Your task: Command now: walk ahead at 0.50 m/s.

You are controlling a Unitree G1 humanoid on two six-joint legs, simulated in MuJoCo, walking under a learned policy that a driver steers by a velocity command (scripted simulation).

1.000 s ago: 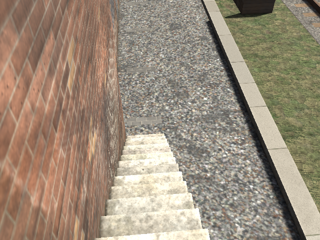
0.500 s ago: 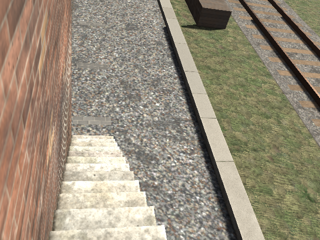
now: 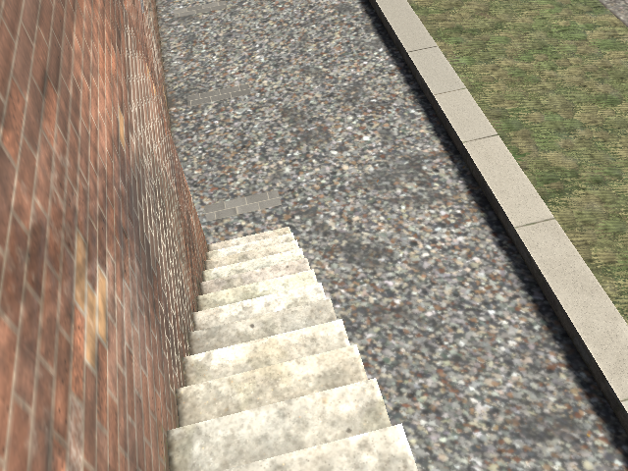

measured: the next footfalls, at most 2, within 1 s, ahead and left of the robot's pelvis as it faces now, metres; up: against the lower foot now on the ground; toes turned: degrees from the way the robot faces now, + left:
left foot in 0.62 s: +0.37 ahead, +0.17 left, -0.20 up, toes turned -1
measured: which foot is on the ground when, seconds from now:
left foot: up 0.00-0.60, down 0.62-1.00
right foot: down 0.00-0.60, up 0.62-1.00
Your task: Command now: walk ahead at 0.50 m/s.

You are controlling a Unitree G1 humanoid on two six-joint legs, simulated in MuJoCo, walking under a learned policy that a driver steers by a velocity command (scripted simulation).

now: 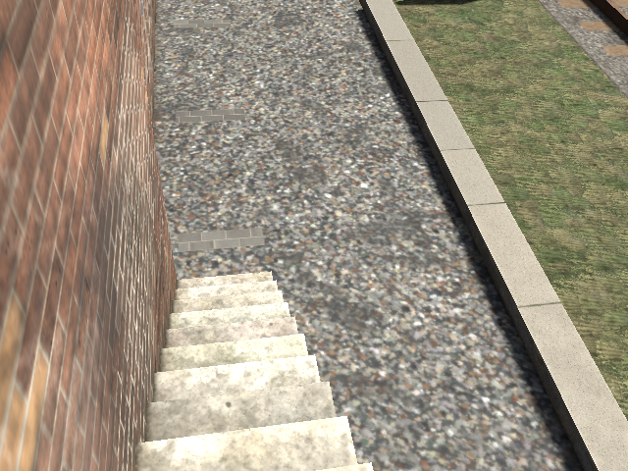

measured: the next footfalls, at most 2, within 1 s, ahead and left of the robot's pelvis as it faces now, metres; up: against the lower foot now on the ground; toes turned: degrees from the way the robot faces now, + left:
right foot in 0.04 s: +0.13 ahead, -0.07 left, -0.19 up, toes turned -1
left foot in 0.46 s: +0.33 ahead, +0.24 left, -0.39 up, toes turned +4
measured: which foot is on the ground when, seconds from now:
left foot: down 0.00-0.04, up 0.06-0.44, down 0.46-1.00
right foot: up 0.00-0.02, down 0.04-0.48, up 0.50-0.88, down 0.90-1.00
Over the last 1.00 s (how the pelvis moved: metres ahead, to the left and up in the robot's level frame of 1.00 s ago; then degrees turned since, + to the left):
0.46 0.12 -0.32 3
